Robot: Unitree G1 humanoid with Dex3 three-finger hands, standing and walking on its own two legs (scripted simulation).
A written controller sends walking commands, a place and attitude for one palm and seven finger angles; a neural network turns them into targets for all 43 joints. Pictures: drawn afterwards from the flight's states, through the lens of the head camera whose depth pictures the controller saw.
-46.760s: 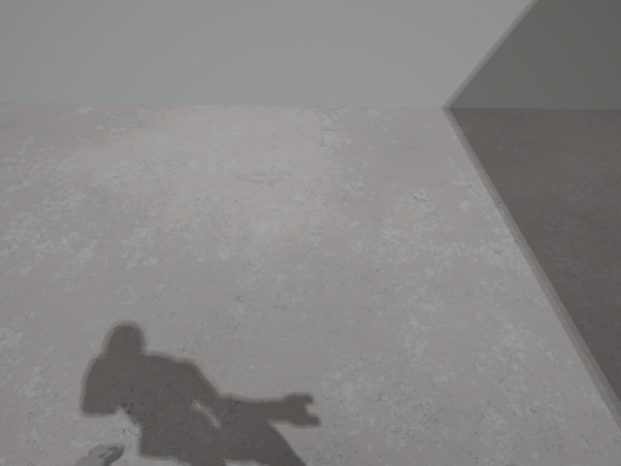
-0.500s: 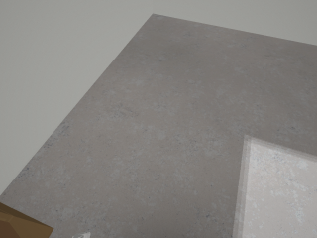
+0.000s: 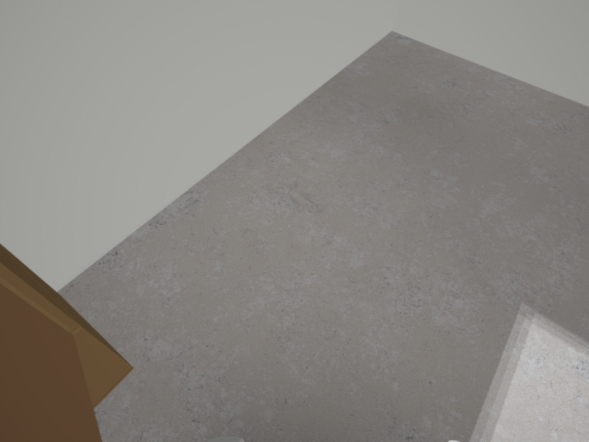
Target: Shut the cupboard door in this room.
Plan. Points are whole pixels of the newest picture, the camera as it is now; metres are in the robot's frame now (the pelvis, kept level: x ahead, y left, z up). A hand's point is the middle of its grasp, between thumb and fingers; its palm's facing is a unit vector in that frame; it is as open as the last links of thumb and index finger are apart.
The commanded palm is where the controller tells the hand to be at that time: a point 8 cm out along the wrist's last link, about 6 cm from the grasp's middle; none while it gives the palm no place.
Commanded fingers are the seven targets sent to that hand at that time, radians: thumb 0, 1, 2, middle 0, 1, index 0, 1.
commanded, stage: turn or walk to find it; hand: left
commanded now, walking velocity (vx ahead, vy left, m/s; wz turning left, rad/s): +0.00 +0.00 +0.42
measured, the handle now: out of the picture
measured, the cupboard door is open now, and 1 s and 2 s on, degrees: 69 68 68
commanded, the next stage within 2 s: stand and wait in 1.86 s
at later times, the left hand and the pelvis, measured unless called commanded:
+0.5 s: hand out of the picture +0.09 +0.18 -0.13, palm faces +0.21 -0.94 -0.29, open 7.4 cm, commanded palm none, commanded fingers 0.00 0.90 0.90 -0.20 -0.30 -0.20 -0.30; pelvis +0.02 -0.04 +0.01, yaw +12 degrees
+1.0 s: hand out of the picture -0.07 +0.20 -0.16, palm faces +0.48 -0.84 -0.23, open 7.4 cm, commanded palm none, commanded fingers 0.00 0.90 0.90 -0.20 -0.30 -0.20 -0.30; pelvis +0.00 -0.01 +0.02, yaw +26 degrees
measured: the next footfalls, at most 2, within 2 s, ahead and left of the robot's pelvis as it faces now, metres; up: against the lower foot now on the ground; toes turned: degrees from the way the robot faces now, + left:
right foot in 0.42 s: +0.09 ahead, -0.13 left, +0.00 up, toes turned +4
left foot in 0.84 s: -0.01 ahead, +0.11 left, +0.00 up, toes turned +27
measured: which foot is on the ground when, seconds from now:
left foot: down 0.00-0.42, up 0.44-0.82, down 0.84-1.00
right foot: up 0.00-0.40, down 0.42-0.84, up 0.86-1.00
